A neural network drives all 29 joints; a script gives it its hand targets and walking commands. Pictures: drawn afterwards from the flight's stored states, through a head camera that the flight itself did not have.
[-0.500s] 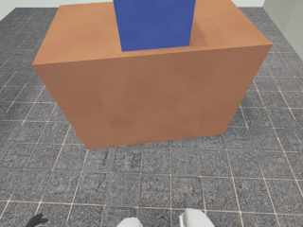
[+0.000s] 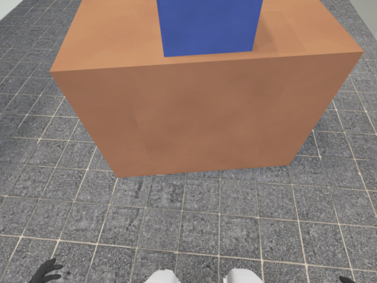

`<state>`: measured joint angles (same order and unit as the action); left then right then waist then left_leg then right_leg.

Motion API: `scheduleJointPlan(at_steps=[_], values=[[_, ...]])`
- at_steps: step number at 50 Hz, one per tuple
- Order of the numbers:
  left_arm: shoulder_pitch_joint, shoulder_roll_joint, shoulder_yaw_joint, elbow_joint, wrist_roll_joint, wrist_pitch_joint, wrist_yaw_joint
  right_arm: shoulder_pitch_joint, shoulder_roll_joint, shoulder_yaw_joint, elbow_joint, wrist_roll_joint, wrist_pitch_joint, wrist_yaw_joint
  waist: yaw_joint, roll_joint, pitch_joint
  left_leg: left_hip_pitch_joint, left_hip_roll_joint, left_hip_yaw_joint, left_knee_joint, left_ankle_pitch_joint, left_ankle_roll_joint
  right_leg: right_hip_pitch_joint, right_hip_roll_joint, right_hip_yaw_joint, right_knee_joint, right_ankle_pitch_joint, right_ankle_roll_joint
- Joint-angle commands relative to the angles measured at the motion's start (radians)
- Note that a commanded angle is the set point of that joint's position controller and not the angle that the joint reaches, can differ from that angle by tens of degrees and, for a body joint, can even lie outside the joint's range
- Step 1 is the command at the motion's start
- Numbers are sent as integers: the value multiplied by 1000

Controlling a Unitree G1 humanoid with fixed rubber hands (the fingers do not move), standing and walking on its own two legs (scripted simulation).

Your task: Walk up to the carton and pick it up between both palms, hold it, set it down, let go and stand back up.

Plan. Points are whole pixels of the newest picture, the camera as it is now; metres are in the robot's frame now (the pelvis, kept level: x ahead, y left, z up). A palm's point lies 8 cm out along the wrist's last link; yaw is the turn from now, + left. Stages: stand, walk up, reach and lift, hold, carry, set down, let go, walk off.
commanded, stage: walk up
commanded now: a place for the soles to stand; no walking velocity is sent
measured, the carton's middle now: (204, 0) +0.90 -0.06 +0.12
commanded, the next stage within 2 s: none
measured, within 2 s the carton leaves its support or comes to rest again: neither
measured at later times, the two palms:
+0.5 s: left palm out of the picture +0.08 +0.33 -0.08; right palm out of the picture +0.04 -0.33 -0.09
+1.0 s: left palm out of the picture +0.08 +0.33 -0.08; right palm out of the picture +0.06 -0.33 -0.09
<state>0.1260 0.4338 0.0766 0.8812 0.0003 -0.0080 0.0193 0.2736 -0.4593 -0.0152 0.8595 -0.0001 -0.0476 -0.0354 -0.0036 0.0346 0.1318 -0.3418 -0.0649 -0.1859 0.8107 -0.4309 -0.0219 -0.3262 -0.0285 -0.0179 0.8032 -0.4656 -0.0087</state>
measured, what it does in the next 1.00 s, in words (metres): stands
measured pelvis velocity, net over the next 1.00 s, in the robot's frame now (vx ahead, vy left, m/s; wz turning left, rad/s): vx -0.02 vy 0.00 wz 0.02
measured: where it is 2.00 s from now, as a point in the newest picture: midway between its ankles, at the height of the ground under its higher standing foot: (194, 273)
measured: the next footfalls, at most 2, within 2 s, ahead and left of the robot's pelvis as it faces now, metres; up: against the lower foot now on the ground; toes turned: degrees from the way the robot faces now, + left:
right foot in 1.52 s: +0.25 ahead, -0.11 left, +0.00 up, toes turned +0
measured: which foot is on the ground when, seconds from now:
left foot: down 0.00-1.00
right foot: down 0.00-1.00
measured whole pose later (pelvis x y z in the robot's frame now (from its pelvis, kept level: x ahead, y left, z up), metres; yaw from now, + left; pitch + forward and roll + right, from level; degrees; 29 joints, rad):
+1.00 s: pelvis -0.02 +0.00 +0.01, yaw +1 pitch -2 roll +0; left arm 0.14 0.43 0.08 0.92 0.00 -0.01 -0.03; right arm 0.26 -0.46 -0.02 0.86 0.00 -0.05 -0.01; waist 0.00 0.02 0.07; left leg -0.34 -0.06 -0.18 0.79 -0.48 -0.02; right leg -0.33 -0.02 -0.02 0.78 -0.46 -0.02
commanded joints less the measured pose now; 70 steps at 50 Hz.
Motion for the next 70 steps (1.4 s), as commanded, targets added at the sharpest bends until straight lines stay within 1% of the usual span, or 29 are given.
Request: scheduleJointPlan(at_steps=[1,3,7,9,11,14,18,20,22,24,26,28,32,36,45,47,48,49,50,51,54,56,57,58,59,60,62,65,70], values=[[58,246,47,-12,13,-27,-2,-97,-156,-54,-73,6,5,-17,70,-110,-188,-101,52,-79,-6,505,84,232,-161,202,-277,429,-91],[35,256,44,-27,11,-28,-7,-56,-160,-59,-50,-2,18,-23,43,-159,-167,-137,-1,91,138,-36,52,208,-341,340,-324,595,-247],[-92,232,36,-61,16,-12,-11,71,-178,-76,-6,-20,6,0,-38,-191,-100,29,47,137,-119,75,79,30,-265,195,-236,477,-166],[-71,170,25,-85,2,-3,-7,41,-226,-89,-22,-27,-14,0,10,53,-139,54,178,-222,-278,529,140,21,-52,18,47,341,-35],[-94,171,29,-70,4,15,-7,-5,-282,-90,-40,-19,-21,-1,1,75,-107,39,273,-547,-382,359,256,-85,47,68,68,-192,-14],[-42,176,31,-35,7,5,-12,-88,-256,-77,-57,-27,-13,-5,40,50,-54,-43,208,-447,-348,289,223,-37,16,72,-53,-86,-23],[39,222,47,-7,16,-19,-19,-129,-164,-46,-61,-6,-3,-1,79,-53,-129,-159,55,-82,-138,279,80,198,-126,181,-297,189,-90],[-35,271,49,-16,25,-21,-18,-54,-171,-67,-36,-13,7,-7,36,-214,-106,-111,-2,79,32,89,56,91,-276,327,-396,94,-198],[-107,256,45,-41,18,-12,-21,20,-188,-88,-6,-25,12,5,-19,-188,-74,-1,14,132,23,-62,59,-48,-292,306,-391,25,-200],[-93,228,36,-47,21,-6,-20,64,-178,-83,19,-27,1,12,-30,-129,-83,57,35,50,-156,43,81,-73,-221,230,-274,93,-125],[-83,170,27,-41,13,10,-22,-32,-231,-86,-21,-33,-13,13,22,63,-50,-59,178,-324,-381,77,159,-60,-9,24,-45,-12,-14],[-71,168,32,-17,10,11,-22,-75,-247,-78,-34,-36,-15,10,39,38,7,-193,236,-506,-459,-51,232,-21,12,71,11,-87,-12],[2,199,35,1,20,-16,-29,-139,-204,-60,-46,-23,-9,10,68,36,-81,-179,126,-242,-340,77,125,147,-32,93,-235,41,-46],[-60,249,36,-9,12,-18,-24,-43,-176,-63,-5,-8,-8,6,15,-160,-130,-43,22,49,-50,217,52,77,-222,273,-350,190,-154],[-67,183,25,-5,7,0,-22,-96,-210,-59,-35,-21,-10,-3,53,-3,-133,-88,152,-236,-276,339,155,126,-37,67,-158,139,-30],[62,286,75,-27,50,-29,-57,-49,-264,-104,-68,-38,-32,32,76,-115,-102,-214,80,-207,-234,-443,162,119,-93,273,-262,-431,-130],[123,292,80,-9,51,-32,-63,-105,-229,-98,-82,-41,-33,39,107,-131,-99,-340,10,-43,-116,-373,105,241,-169,390,-381,-526,-164],[149,319,88,6,50,-39,-62,-86,-204,-97,-69,-40,-33,39,106,-305,-50,-454,-13,109,81,-252,81,293,-302,560,-548,-588,-225],[157,318,83,-23,39,-49,-57,-94,-196,-94,-75,-42,-39,32,113,-248,4,-505,38,129,159,-175,51,300,-404,595,-594,-460,-268],[132,327,94,-31,43,-55,-60,-64,-213,-93,-60,-41,-42,37,88,-170,0,-473,82,126,150,-139,46,316,-409,580,-585,-365,-279],[15,308,89,-51,48,-42,-74,-7,-209,-101,-34,-27,-53,59,5,-242,35,-170,96,215,-17,-87,47,92,-293,313,-538,-199,-231],[-132,260,76,-100,46,-31,-82,192,-210,-120,17,-19,-54,64,-121,-189,-30,210,47,291,-168,73,62,-168,-179,167,-385,-279,-159],[-140,205,53,-108,55,-18,-79,315,-219,-137,61,-28,-56,55,-171,-111,-32,390,24,227,-273,27,60,-321,-93,82,-119,-264,-119],[-87,94,34,-116,46,-17,-75,432,-316,-154,80,-47,-66,37,-203,180,-68,494,219,-224,-492,-209,87,-492,65,-13,345,-166,-57],[-63,105,22,-151,38,-20,-64,308,-379,-149,21,-45,-80,24,-125,182,-1,377,378,-703,-656,-309,163,-625,125,130,483,-143,-32],[-45,185,41,-125,23,-24,-58,164,-382,-141,-2,-22,-82,17,-49,28,14,243,407,-723,-663,-324,194,-551,56,193,468,-66,-49],[4,225,56,-113,13,-34,-68,115,-286,-115,-29,-19,-92,18,-19,-16,-36,330,320,-435,-526,16,186,-491,-25,167,372,58,-31],[12,194,46,-136,20,-35,-76,212,-248,-106,-19,-7,-99,10,-58,67,-101,413,282,-249,-392,602,139,-474,-43,75,279,98,-18],[-116,173,42,-200,28,-39,-77,165,-257,-110,-52,-14,-92,3,-73,75,-110,326,309,-197,-372,634,243,-430,-65,8,86,124,-21]])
